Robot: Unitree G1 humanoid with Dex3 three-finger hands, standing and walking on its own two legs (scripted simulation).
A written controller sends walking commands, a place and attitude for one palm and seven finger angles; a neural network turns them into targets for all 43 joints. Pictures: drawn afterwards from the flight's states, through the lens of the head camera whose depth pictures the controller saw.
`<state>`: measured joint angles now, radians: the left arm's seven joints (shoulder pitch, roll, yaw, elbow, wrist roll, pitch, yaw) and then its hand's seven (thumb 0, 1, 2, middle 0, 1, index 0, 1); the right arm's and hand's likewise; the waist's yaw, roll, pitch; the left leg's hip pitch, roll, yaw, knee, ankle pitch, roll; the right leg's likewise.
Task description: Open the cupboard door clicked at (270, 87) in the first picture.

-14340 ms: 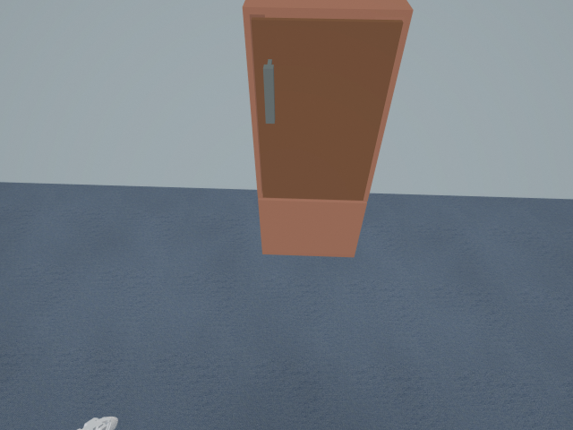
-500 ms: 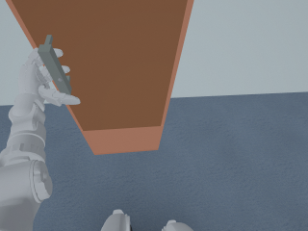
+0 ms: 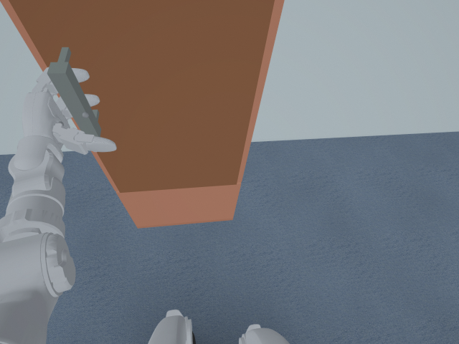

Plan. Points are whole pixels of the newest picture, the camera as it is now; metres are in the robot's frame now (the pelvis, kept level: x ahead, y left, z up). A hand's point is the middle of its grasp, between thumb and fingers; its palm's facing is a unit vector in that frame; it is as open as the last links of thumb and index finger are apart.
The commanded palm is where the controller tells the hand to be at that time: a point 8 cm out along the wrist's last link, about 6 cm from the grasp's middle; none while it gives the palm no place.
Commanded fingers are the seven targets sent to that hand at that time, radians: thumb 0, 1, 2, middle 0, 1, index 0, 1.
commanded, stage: close the thumb around the handle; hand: left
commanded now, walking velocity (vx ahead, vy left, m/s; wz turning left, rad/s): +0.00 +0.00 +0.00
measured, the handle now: (80, 96) +0.53 +0.24 +0.09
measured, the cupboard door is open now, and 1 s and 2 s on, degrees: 0 2 48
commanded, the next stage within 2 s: pull the door open along its arc in 0.70 s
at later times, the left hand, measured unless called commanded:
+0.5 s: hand (79, 116) +0.48 +0.23 +0.09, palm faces +0.07 -1.00 +0.01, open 7.5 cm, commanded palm +0.46 +0.27 +0.09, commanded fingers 0.00 0.90 0.90 -0.40 -1.35 -0.40 -1.35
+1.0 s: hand (90, 125) +0.46 +0.21 +0.09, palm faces +0.08 -1.00 +0.00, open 6.0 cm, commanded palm +0.42 +0.25 +0.09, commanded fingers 0.00 0.90 0.90 -0.40 -1.35 -0.40 -1.35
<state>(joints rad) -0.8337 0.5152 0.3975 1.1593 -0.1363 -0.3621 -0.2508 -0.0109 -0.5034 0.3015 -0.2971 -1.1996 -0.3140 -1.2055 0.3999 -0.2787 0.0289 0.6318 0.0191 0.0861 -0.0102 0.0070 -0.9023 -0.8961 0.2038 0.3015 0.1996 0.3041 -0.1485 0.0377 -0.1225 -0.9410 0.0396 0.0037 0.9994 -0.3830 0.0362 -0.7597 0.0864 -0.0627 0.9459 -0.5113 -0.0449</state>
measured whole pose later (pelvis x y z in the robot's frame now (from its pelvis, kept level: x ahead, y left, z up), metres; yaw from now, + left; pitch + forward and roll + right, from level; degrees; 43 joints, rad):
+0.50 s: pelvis +0.00 +0.01 +0.00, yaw +0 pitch +18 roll -4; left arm -0.81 0.51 0.39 1.13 -0.14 -0.36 -0.25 0.00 0.42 0.70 -0.36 -1.30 -0.37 -1.30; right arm 0.39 -0.27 0.03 0.62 0.02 0.09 -0.01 0.01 -0.90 -0.90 0.20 0.30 0.20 0.30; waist -0.14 0.04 -0.13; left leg -0.93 0.03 0.01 1.00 -0.39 0.05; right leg -0.75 0.08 -0.06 0.94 -0.51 -0.03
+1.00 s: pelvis +0.00 +0.01 +0.00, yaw -1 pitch +17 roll -3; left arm -0.71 0.43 0.37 1.03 -0.16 -0.37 -0.19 0.00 0.68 0.79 -0.33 -1.35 -0.34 -1.34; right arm 0.40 -0.27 0.02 0.61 0.02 0.10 0.00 0.01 -0.90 -0.90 0.20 0.30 0.20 0.30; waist -0.13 0.04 -0.13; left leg -0.90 0.04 0.02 0.98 -0.38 0.04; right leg -0.73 0.08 -0.04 0.94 -0.50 -0.04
